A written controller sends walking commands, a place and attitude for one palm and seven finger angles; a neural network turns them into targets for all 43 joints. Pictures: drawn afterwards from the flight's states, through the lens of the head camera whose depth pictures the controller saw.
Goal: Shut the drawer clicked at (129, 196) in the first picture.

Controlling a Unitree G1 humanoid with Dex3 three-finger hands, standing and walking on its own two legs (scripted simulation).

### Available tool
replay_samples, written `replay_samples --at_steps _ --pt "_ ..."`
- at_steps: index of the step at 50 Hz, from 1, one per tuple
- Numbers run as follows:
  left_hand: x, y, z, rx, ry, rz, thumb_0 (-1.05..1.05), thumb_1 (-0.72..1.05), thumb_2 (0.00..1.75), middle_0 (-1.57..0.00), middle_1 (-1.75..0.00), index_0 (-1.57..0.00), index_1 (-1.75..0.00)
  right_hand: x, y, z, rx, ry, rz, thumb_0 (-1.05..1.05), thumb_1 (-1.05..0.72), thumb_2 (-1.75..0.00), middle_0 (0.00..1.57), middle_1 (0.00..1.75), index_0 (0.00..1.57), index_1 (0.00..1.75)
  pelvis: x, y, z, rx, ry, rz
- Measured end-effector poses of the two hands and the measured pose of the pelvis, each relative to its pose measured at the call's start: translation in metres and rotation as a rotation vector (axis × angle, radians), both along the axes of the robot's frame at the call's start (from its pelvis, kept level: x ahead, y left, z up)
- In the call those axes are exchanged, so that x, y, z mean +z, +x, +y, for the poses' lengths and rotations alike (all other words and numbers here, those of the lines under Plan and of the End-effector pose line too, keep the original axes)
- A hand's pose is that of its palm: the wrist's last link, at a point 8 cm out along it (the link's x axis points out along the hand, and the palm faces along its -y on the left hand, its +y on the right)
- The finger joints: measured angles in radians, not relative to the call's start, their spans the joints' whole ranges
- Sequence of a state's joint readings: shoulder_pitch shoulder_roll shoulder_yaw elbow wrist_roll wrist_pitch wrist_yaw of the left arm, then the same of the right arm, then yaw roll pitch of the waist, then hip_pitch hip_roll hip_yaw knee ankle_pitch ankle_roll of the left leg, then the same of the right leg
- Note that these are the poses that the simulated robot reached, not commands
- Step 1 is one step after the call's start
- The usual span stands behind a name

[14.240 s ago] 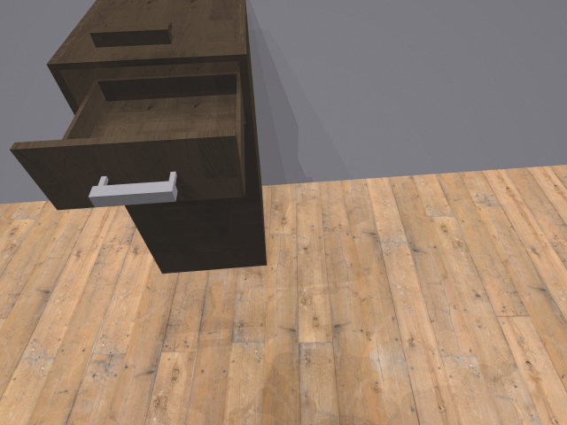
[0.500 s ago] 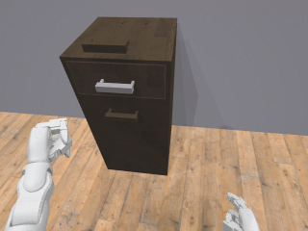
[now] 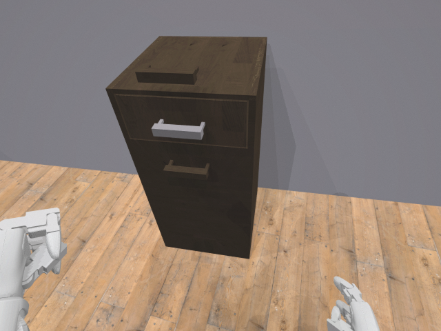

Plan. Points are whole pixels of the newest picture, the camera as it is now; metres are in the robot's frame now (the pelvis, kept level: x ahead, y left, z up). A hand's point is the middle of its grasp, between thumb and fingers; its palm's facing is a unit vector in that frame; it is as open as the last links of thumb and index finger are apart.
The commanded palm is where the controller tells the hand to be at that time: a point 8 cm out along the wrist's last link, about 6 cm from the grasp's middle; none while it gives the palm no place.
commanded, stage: draw the hand back to the body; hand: left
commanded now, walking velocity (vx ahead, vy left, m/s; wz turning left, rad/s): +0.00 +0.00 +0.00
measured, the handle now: (179, 127) +0.64 +0.22 +0.02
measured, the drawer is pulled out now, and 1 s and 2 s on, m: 0.00 0.00 0.00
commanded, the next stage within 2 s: step back with the hand held close in 0.04 s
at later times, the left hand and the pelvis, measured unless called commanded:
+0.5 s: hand (65, 240) +0.19 +0.26 +0.14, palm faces +0.27 -0.82 -0.51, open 3.3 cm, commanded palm +0.12 +0.30 +0.17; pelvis -0.01 +0.03 +0.00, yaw -2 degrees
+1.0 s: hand (14, 301) +0.10 +0.27 +0.15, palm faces +0.37 -0.82 -0.45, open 3.3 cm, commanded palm +0.03 +0.31 +0.17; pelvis -0.10 +0.03 -0.01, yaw +0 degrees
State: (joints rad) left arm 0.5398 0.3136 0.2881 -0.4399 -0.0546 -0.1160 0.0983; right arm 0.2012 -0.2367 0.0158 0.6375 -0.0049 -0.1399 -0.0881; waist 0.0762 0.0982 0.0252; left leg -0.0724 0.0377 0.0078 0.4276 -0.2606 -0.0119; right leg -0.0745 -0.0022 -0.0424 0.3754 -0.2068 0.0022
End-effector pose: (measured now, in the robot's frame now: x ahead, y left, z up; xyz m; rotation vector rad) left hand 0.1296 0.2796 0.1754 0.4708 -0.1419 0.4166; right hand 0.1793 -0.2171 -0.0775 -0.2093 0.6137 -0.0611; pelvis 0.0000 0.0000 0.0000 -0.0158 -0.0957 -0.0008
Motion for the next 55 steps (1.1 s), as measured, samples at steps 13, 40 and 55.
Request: replay_samples --at_steps 13,40,55 --pt "0.004 0.021 0.004 -0.044 0.021 -0.026 0.02 0.89 0.90 -1.41 -1.60 -1.40 -1.60 0.001 -0.006 0.006 -0.019 -0.003 0.029 0.02 -0.90 -0.90 0.20 0.30 0.20 0.30 0.001 0.002 0.006 -0.014 -0.003 0.037" --pt "-0.002 -0.040 0.021 -0.088 0.097 -0.030 0.02 0.89 0.90 -1.41 -1.60 -1.40 -1.60 0.002 -0.061 0.013 -0.084 -0.022 0.045 0.02 -0.90 -0.90 0.20 0.30 0.20 0.30 -0.011 -0.062 0.025 -0.015 0.003 0.090" --pt "0.003 -0.088 0.034 -0.092 0.185 -0.133 0.02 0.89 0.90 -1.41 -1.60 -1.41 -1.60 -0.008 -0.143 0.006 -0.107 -0.089 0.114 0.02 -0.90 -0.90 0.20 0.30 0.20 0.30 -0.018 -0.107 0.025 0.052 -0.025 0.126"
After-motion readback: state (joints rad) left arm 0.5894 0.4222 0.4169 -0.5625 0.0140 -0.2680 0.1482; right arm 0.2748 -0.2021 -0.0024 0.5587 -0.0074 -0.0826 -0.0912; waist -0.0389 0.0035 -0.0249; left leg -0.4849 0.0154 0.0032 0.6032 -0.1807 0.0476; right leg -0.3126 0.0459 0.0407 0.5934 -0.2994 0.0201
